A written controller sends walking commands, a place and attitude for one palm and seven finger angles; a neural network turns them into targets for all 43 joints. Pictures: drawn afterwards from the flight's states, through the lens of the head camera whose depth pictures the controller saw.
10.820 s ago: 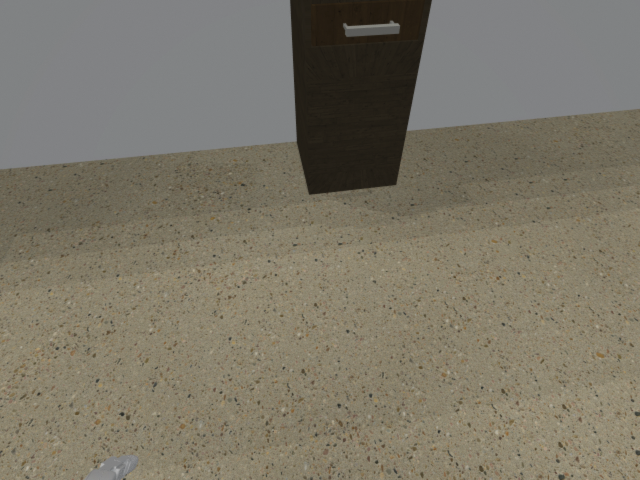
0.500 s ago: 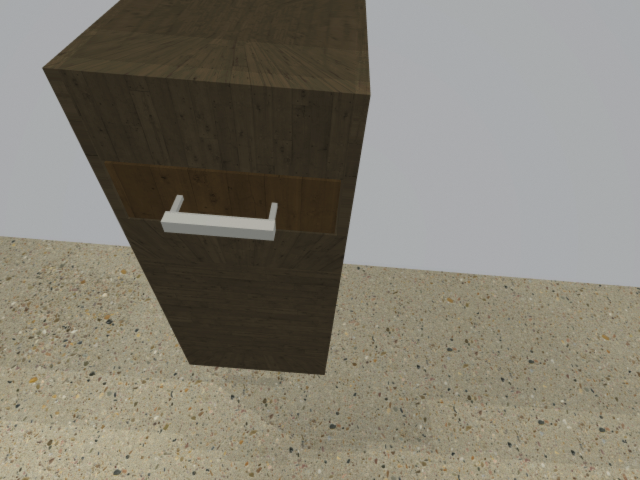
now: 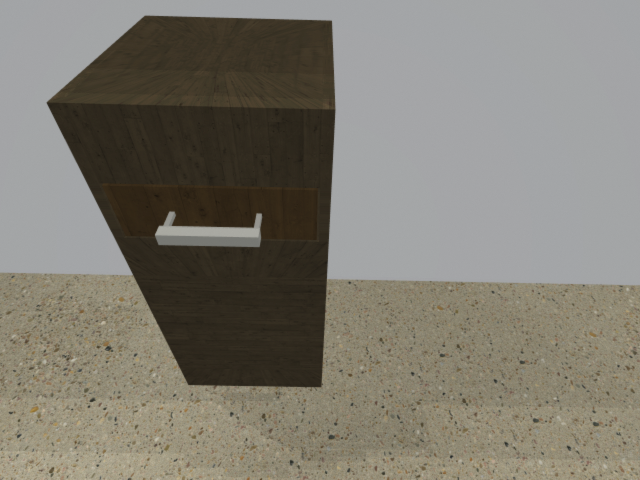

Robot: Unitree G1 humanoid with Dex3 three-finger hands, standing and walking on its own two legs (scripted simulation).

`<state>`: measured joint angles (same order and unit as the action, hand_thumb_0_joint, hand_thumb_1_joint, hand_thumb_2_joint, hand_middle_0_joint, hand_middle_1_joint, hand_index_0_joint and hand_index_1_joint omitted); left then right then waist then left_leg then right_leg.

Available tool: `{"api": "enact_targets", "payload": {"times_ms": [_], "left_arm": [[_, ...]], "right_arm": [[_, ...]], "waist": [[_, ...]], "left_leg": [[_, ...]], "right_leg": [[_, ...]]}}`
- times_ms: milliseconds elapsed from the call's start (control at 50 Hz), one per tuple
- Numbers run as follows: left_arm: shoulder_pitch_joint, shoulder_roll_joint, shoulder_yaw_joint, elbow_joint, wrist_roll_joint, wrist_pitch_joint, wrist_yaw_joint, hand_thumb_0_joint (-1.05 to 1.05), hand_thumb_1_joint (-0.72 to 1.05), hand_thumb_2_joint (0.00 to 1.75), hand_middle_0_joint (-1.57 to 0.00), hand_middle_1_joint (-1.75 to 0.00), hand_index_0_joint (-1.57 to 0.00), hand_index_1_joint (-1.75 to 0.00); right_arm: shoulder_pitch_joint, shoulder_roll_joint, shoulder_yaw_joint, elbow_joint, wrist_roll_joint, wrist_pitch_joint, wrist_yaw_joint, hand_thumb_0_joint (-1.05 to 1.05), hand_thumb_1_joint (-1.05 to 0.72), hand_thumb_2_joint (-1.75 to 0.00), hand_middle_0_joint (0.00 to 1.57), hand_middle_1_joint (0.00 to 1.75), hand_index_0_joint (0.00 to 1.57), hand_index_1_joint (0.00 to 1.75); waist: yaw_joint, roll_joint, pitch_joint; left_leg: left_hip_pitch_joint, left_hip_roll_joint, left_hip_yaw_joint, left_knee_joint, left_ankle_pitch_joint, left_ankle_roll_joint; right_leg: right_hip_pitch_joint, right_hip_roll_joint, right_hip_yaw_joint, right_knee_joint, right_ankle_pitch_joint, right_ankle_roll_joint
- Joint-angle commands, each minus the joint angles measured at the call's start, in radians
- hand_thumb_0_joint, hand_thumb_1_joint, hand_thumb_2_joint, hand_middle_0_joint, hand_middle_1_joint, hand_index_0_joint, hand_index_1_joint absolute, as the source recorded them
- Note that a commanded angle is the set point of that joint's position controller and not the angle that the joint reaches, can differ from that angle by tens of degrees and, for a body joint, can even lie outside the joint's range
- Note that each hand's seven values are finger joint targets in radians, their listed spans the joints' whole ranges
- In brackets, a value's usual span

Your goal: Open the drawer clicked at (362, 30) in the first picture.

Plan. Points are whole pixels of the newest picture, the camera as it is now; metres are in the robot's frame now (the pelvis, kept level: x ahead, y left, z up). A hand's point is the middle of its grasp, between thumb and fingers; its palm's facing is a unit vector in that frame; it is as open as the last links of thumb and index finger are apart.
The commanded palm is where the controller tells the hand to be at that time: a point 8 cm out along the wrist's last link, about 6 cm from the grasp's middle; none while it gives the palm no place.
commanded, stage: come to a stop and stand still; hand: left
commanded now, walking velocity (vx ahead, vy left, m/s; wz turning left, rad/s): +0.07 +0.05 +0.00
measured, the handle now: (212, 227) +0.54 +0.23 -0.02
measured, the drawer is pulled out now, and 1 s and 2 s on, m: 0.00 0.00 0.00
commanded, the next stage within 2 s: look again from close up in 0.12 s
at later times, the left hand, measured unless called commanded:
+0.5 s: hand out of the picture +0.02 +0.21 -0.18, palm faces +0.05 -0.98 -0.21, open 7.4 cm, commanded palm none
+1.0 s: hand out of the picture +0.12 +0.25 -0.06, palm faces +0.00 -0.79 -0.62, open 7.6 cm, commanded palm +0.09 +0.28 -0.04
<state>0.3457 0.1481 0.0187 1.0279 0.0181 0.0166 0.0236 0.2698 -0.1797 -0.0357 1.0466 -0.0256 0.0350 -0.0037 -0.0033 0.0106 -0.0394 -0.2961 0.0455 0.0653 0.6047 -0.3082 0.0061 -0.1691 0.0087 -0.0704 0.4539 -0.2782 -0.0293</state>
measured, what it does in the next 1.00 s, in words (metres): steps on the spot: left foot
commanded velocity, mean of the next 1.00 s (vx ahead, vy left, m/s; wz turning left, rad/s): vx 0.00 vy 0.00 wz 0.00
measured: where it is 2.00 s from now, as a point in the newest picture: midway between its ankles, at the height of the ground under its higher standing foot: outside the picture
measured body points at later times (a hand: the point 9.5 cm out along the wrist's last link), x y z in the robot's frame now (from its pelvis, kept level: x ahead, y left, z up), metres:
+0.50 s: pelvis +0.02 +0.04 -0.01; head +0.01 +0.04 +0.44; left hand +0.02 +0.27 -0.16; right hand +0.02 -0.18 -0.16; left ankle +0.00 +0.12 -0.74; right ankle -0.02 -0.10 -0.74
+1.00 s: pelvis -0.05 +0.05 -0.01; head -0.05 +0.04 +0.44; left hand +0.12 +0.29 -0.02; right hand +0.07 -0.19 -0.13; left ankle +0.00 +0.12 -0.74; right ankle +0.00 -0.06 -0.74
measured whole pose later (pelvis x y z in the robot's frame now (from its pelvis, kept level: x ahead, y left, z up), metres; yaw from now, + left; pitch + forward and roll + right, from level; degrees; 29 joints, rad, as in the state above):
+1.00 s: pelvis -0.05 +0.05 -0.01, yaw +2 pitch +0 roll +2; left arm 0.41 0.28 -0.10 0.10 0.32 0.09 0.23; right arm 0.31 -0.21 0.03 0.78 0.03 -0.24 -0.07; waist 0.00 0.00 -0.01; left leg -0.34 -0.08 0.09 0.55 -0.22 0.07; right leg -0.37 -0.03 -0.02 0.66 -0.37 -0.04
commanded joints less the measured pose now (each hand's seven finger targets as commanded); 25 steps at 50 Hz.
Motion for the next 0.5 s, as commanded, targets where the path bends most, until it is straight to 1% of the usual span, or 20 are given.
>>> {"api": "enact_targets", "payload": {"times_ms": [0, 40, 60, 80, 100, 140, 160, 180, 200, 220, 240, 260, 280, 300, 320, 340, 360, 380, 420, 480], "left_arm": [[0.008, 0.130, 0.034, -0.043, 0.004, -0.026, 0.001, 0.00, 0.90, 0.90, -0.20, -0.30, -0.20, -0.30], [0.049, 0.098, 0.028, -0.021, -0.001, -0.034, -0.003, 0.00, 0.90, 0.90, -0.20, -0.30, -0.20, -0.30], [0.061, 0.087, 0.025, -0.010, 0.000, -0.036, -0.003, 0.00, 0.90, 0.90, -0.20, -0.30, -0.20, -0.30], [0.061, 0.080, 0.021, 0.010, -0.001, -0.034, 0.000, 0.00, 0.90, 0.90, -0.20, -0.30, -0.20, -0.30], [0.067, 0.076, 0.019, 0.018, -0.002, -0.035, 0.001, 0.00, 0.90, 0.90, -0.20, -0.30, -0.20, -0.30], [0.081, 0.068, 0.013, 0.036, -0.003, -0.038, 0.003, 0.00, 0.90, 0.90, -0.20, -0.30, -0.20, -0.30], [0.026, 0.208, -0.009, -0.032, 0.006, -0.049, 0.009, 0.00, 0.90, 0.90, -0.20, -0.30, -0.20, -0.30], [0.028, 0.133, 0.004, -0.030, 0.001, -0.045, 0.017, 0.00, 0.90, 0.90, -0.20, -0.30, -0.20, -0.30], [0.033, 0.123, 0.004, -0.017, 0.004, -0.046, 0.019, 0.00, 0.90, 0.90, -0.20, -0.30, -0.20, -0.30], [0.044, 0.131, -0.001, -0.025, 0.003, -0.048, 0.018, 0.00, 0.90, 0.90, -0.20, -0.30, -0.20, -0.30], [0.049, 0.124, 0.002, -0.033, 0.003, -0.050, 0.017, 0.00, 0.90, 0.90, -0.20, -0.30, -0.20, -0.30], [0.040, 0.125, -0.004, -0.033, 0.000, -0.048, 0.017, 0.00, 0.90, 0.90, -0.20, -0.30, -0.20, -0.30], [0.036, 0.118, -0.001, -0.035, -0.002, -0.049, 0.018, 0.00, 0.90, 0.90, -0.20, -0.30, -0.20, -0.30], [0.041, 0.109, 0.000, -0.036, -0.004, -0.050, 0.019, 0.00, 0.90, 0.90, -0.20, -0.30, -0.20, -0.30], [0.048, 0.104, 0.001, -0.038, -0.005, -0.050, 0.021, 0.00, 0.90, 0.90, -0.20, -0.30, -0.20, -0.30], [0.059, 0.100, 0.000, -0.035, -0.005, -0.049, 0.024, 0.00, 0.90, 0.90, -0.20, -0.30, -0.20, -0.30], [0.082, 0.091, -0.006, -0.035, -0.004, -0.046, 0.027, 0.00, 0.90, 0.90, -0.20, -0.30, -0.20, -0.30], [0.085, 0.088, -0.004, -0.035, -0.006, -0.042, 0.030, 0.00, 0.90, 0.90, -0.20, -0.30, -0.20, -0.30], [0.085, 0.092, -0.001, -0.035, -0.005, -0.035, 0.032, 0.00, 0.90, 0.90, -0.20, -0.30, -0.20, -0.30], [0.082, 0.092, -0.001, -0.037, -0.004, -0.028, 0.035, 0.00, 0.90, 0.90, -0.20, -0.30, -0.20, -0.30]], "right_arm": [[0.082, -0.031, 0.004, 0.001, -0.001, -0.036, -0.010, 0.00, -0.90, -0.90, 0.20, 0.30, 0.20, 0.30], [0.094, -0.053, 0.013, 0.008, 0.000, -0.050, -0.022, 0.00, -0.90, -0.90, 0.20, 0.30, 0.20, 0.30], [0.102, -0.059, 0.013, 0.018, 0.002, -0.053, -0.026, 0.00, -0.90, -0.90, 0.20, 0.30, 0.20, 0.30], [0.101, -0.057, 0.019, 0.030, 0.005, -0.058, -0.027, 0.00, -0.90, -0.90, 0.20, 0.30, 0.20, 0.30], [0.099, -0.058, 0.022, 0.035, 0.008, -0.060, -0.029, 0.00, -0.90, -0.90, 0.20, 0.30, 0.20, 0.30], [0.103, -0.054, 0.024, 0.044, 0.012, -0.061, -0.032, 0.00, -0.90, -0.90, 0.20, 0.30, 0.20, 0.30], [0.073, -0.118, 0.022, -0.049, 0.007, -0.049, -0.019, 0.00, -0.90, -0.90, 0.20, 0.30, 0.20, 0.30], [0.082, -0.081, 0.019, -0.071, -0.005, -0.060, -0.024, 0.00, -0.90, -0.90, 0.20, 0.30, 0.20, 0.30], [0.089, -0.056, 0.022, -0.059, -0.005, -0.059, -0.029, 0.00, -0.90, -0.90, 0.20, 0.30, 0.20, 0.30], [0.111, -0.064, 0.022, -0.063, -0.002, -0.058, -0.030, 0.00, -0.90, -0.90, 0.20, 0.30, 0.20, 0.30], [0.130, -0.065, 0.020, -0.070, -0.001, -0.062, -0.031, 0.00, -0.90, -0.90, 0.20, 0.30, 0.20, 0.30], [0.140, -0.062, 0.027, -0.067, -0.003, -0.062, -0.028, 0.00, -0.90, -0.90, 0.20, 0.30, 0.20, 0.30], [0.149, -0.060, 0.025, -0.066, -0.001, -0.068, -0.028, 0.00, -0.90, -0.90, 0.20, 0.30, 0.20, 0.30], [0.155, -0.069, 0.022, -0.062, 0.002, -0.074, -0.031, 0.00, -0.90, -0.90, 0.20, 0.30, 0.20, 0.30], [0.162, -0.076, 0.020, -0.055, 0.005, -0.079, -0.033, 0.00, -0.90, -0.90, 0.20, 0.30, 0.20, 0.30], [0.165, -0.084, 0.018, -0.046, 0.008, -0.081, -0.037, 0.00, -0.90, -0.90, 0.20, 0.30, 0.20, 0.30], [0.168, -0.082, 0.023, -0.039, 0.007, -0.080, -0.037, 0.00, -0.90, -0.90, 0.20, 0.30, 0.20, 0.30], [0.169, -0.086, 0.019, -0.034, 0.008, -0.077, -0.040, 0.00, -0.90, -0.90, 0.20, 0.30, 0.20, 0.30], [0.155, -0.086, 0.014, -0.032, 0.009, -0.069, -0.042, 0.00, -0.90, -0.90, 0.20, 0.30, 0.20, 0.30], [0.127, -0.081, 0.016, -0.024, 0.009, -0.063, -0.040, 0.00, -0.90, -0.90, 0.20, 0.30, 0.20, 0.30]], "waist": [[-0.008, 0.006, 0.178], [0.016, 0.030, 0.171], [0.022, 0.024, 0.147], [0.024, 0.079, 0.129], [0.029, 0.088, 0.111], [0.032, 0.044, 0.099], [-0.010, 0.057, 0.284], [-0.009, 0.127, 0.187], [-0.011, 0.130, 0.131], [-0.009, 0.068, 0.093], [-0.012, -0.002, 0.045], [-0.016, -0.049, 0.022], [-0.015, -0.094, 0.004], [-0.014, -0.097, -0.005], [-0.012, -0.069, -0.025], [-0.007, -0.028, -0.028], [-0.001, -0.008, -0.040], [-0.003, 0.021, -0.015], [0.000, 0.025, 0.037], [0.003, 0.011, 0.073]], "left_leg": [[0.045, 0.011, -0.031, -0.154, -0.002, 0.009], [0.037, 0.057, -0.084, -0.211, 0.065, 0.028], [0.035, 0.075, -0.102, -0.215, 0.101, 0.034], [0.033, 0.076, -0.117, -0.244, 0.120, 0.036], [0.034, 0.084, -0.121, -0.254, 0.137, 0.038], [0.030, 0.074, -0.104, -0.241, 0.169, 0.033], [-0.010, -0.002, -0.099, -0.231, 0.015, 0.008], [-0.052, 0.037, -0.103, -0.164, -0.015, 0.013], [-0.051, 0.030, -0.115, -0.162, -0.037, 0.020], [-0.043, 0.024, -0.115, -0.142, -0.028, 0.023], [-0.029, 0.020, -0.114, -0.118, 0.003, 0.025], [-0.011, 0.021, -0.101, -0.107, 0.047, 0.032], [0.001, 0.024, -0.099, -0.104, 0.110, 0.035], [0.014, 0.032, -0.101, -0.105, 0.194, 0.038], [0.043, 0.043, -0.104, -0.104, 0.310, 0.041], [0.066, 0.051, -0.108, -0.095, 0.425, 0.044], [0.100, 0.062, -0.104, -0.078, 0.531, 0.048], [0.102, 0.066, -0.102, -0.078, 0.571, 0.047], [0.083, 0.066, -0.097, -0.090, 0.555, 0.046], [0.076, 0.062, -0.094, -0.106, 0.530, 0.045]], "right_leg": [[-0.173, -0.161, 0.174, -0.169, -0.254, -0.055], [-0.115, -0.111, 0.131, -0.108, -0.088, -0.030], [-0.077, -0.102, 0.109, -0.094, -0.018, -0.020], [-0.039, -0.102, 0.085, -0.068, 0.032, -0.010], [-0.004, -0.097, 0.076, -0.056, 0.074, -0.004], [0.037, -0.105, 0.076, -0.063, 0.130, -0.001], [-0.123, -0.077, 0.092, -0.085, -0.085, -0.016], [-0.123, -0.114, 0.095, -0.036, -0.102, -0.020], [-0.086, -0.115, 0.106, -0.034, -0.086, -0.032], [-0.062, -0.119, 0.111, -0.043, -0.078, -0.034], [-0.054, -0.128, 0.124, -0.048, -0.065, -0.036], [-0.030, -0.126, 0.123, -0.041, -0.022, -0.036], [-0.013, -0.127, 0.109, -0.026, 0.058, -0.027], [0.002, -0.124, 0.095, 0.000, 0.163, -0.021], [0.021, -0.116, 0.078, 0.036, 0.267, -0.016], [0.025, -0.110, 0.062, 0.061, 0.322, -0.010], [0.027, -0.102, 0.058, 0.073, 0.347, -0.007], [0.015, -0.100, 0.049, 0.075, 0.328, -0.004], [0.000, -0.098, 0.047, 0.069, 0.307, 0.001], [-0.002, -0.101, 0.051, 0.054, 0.292, 0.007]]}}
